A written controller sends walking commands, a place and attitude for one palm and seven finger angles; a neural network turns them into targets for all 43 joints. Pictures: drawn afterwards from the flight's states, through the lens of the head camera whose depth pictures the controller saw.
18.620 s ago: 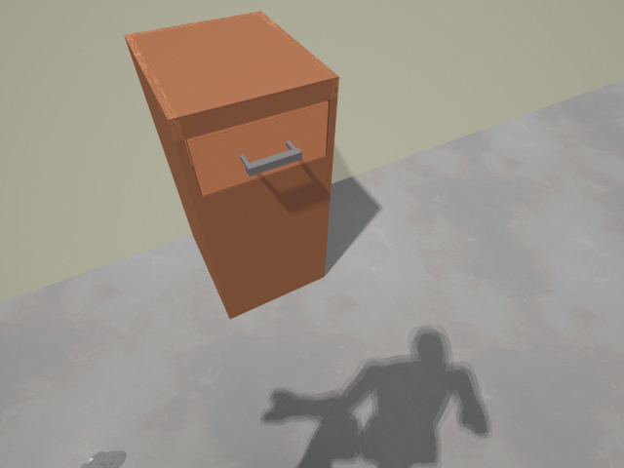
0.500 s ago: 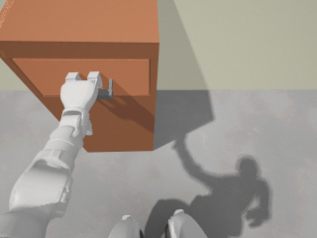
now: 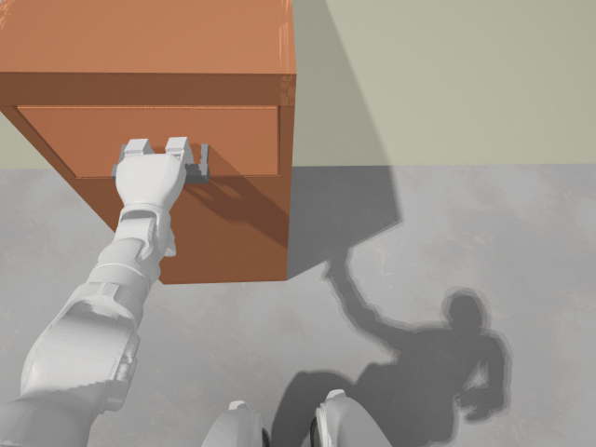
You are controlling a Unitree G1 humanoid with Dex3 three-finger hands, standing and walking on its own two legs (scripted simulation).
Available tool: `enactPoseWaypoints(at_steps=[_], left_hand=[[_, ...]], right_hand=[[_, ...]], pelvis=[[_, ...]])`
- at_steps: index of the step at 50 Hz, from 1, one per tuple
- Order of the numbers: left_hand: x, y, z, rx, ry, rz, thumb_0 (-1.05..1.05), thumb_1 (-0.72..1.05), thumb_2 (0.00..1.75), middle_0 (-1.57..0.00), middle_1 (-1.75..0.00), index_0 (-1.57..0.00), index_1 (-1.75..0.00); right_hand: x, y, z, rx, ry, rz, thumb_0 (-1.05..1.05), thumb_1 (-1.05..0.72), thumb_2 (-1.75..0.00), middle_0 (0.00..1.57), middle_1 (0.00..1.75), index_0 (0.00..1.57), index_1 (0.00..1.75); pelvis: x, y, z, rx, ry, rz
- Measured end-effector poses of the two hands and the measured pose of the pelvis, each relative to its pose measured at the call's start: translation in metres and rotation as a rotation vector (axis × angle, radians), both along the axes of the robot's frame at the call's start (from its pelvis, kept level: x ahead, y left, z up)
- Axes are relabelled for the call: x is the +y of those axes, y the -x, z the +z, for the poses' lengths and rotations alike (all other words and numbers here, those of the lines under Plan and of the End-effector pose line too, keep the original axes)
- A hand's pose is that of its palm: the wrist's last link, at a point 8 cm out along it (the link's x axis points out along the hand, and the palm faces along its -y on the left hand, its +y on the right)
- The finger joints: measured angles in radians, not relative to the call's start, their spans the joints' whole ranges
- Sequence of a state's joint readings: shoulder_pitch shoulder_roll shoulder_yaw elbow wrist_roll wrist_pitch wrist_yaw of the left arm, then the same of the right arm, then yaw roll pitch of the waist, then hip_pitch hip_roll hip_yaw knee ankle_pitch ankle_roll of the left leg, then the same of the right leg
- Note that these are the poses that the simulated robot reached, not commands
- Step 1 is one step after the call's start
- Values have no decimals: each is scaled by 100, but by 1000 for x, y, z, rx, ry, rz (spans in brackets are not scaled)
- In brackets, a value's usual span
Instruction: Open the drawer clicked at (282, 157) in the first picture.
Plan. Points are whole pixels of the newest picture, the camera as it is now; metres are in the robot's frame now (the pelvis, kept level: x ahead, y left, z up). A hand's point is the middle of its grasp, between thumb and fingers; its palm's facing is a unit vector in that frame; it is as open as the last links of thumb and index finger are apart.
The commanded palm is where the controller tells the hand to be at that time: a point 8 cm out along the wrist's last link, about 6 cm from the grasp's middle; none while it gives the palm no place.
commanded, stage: lower the fingers behind the handle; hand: left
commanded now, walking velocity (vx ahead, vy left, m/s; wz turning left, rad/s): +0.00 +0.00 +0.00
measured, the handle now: (163, 162) +0.53 +0.17 -0.01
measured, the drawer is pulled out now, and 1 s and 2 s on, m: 0.00 0.00 0.12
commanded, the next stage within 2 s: close the thumb around the handle in 0.02 s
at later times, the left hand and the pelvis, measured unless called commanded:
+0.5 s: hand (159, 197) +0.48 +0.18 -0.03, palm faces -0.06 -0.04 -1.00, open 9.8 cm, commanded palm +0.46 +0.18 +0.02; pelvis +0.00 +0.00 +0.00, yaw +0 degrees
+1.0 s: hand (161, 200) +0.47 +0.18 -0.03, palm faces -0.06 -0.04 -1.00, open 5.4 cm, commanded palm +0.44 +0.17 +0.02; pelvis +0.01 +0.00 +0.00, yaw +0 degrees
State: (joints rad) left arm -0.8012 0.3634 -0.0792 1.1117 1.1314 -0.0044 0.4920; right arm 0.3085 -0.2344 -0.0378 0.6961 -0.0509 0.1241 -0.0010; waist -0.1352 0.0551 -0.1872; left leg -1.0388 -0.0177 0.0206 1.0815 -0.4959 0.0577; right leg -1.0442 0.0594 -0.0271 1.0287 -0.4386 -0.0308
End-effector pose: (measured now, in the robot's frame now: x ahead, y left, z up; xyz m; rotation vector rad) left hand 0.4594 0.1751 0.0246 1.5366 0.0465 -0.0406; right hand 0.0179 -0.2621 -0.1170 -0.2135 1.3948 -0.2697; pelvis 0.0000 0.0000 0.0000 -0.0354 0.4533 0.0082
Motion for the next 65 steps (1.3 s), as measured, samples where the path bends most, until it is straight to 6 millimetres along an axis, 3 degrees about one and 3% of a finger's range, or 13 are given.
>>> enactPoseWaypoints(at_steps=[9, 14, 38, 55, 65], left_hand=[[5, 0, 0, 3, 3, 8, 0, -48, 30, -31, -121, -32, -120], [9, 0, 0, 6, -4, 4, 0, -39, 34, -32, -122, -33, -121], [5, 3, 2, -4, 5, -8, 0, 72, 82, -38, -134, -41, -134], [5, 5, 2, -2, 12, -7, 1, 74, 79, -33, -135, -42, -135], [7, 21, 2, -2, 34, -12, 2, 75, 77, -30, -135, -42, -135]], right_hand=[[-5, -2, 3, -6, 12, 3, 0, -91, -90, 20, 30, 20, 30], [-7, -3, 3, -8, 18, 4, 0, -91, -90, 20, 30, 20, 30], [2, -5, 1, 1, -6, 2, 0, -91, -90, 20, 30, 20, 30], [2, -11, 5, -5, -10, -11, 0, -91, -90, 20, 30, 20, 30], [5, -35, 12, -31, -31, -15, 1, -91, -90, 20, 30, 20, 30]], pelvis=[[-2, -1, 1, -1, -3, -4], [-2, -1, 1, 1, -2, -1], [2, -4, 2, -5, 3, -1], [2, -9, 6, -11, 0, -14], [3, -23, 16, -29, -4, -31]])
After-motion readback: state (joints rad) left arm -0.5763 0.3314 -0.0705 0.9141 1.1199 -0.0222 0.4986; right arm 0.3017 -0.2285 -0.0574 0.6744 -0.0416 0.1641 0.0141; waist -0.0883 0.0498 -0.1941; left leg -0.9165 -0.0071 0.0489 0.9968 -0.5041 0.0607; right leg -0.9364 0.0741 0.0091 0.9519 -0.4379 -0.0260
